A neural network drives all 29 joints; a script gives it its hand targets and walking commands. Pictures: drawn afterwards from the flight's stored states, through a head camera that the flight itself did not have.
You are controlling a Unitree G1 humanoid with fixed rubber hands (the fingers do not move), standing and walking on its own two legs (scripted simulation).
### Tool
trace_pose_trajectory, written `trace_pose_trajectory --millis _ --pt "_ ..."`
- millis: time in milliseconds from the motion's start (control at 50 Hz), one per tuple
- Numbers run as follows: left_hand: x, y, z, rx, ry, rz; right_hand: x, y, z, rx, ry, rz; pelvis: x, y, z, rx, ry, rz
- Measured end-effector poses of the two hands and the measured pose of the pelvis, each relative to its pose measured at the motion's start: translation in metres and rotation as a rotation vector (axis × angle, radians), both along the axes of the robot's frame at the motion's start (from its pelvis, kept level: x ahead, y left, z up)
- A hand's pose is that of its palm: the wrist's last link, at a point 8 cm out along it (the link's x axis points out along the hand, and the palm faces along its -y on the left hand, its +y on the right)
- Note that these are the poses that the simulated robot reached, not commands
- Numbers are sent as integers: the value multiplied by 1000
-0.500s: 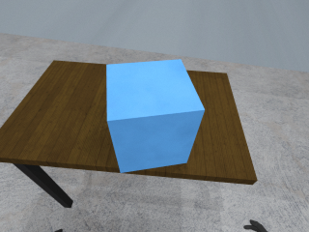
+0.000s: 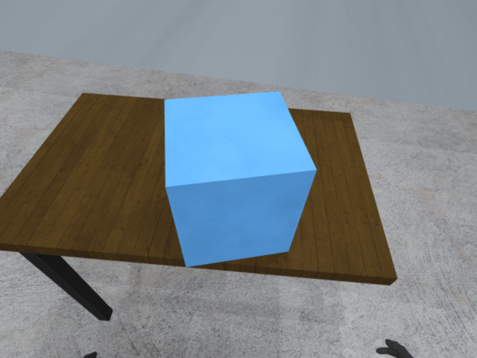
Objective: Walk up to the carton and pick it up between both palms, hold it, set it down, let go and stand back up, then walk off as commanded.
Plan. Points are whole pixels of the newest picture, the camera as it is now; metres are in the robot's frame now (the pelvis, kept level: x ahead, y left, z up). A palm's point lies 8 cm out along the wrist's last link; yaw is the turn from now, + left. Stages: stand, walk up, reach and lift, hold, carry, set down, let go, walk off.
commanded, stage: walk up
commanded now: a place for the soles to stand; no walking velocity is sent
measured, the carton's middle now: (231, 181) +0.42 +0.02 +0.05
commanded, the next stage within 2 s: none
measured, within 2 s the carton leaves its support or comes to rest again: neither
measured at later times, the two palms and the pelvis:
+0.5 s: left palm out of the picture +0.09 +0.27 -0.11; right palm out of the picture +0.10 -0.29 -0.10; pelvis +0.00 +0.00 +0.00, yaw +0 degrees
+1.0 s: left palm out of the picture +0.09 +0.27 -0.11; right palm out of the picture +0.10 -0.29 -0.10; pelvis +0.00 +0.00 +0.00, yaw +0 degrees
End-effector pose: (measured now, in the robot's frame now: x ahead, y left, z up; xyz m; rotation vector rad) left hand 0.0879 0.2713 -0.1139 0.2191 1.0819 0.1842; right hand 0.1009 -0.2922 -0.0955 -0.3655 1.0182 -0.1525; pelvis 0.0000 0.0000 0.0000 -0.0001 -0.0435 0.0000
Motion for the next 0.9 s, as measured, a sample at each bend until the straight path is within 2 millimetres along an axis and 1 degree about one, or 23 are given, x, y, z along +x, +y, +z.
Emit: trace_pose_trajectory --millis 380,900 --pt "-1 1 0 0 2 0 0 1 0 0 0 0 0 1 0 0 0 0" --pt "5 2 0 -1 -2 -2 3 2 0 -2 5 0 3 3 0 -1 5 0"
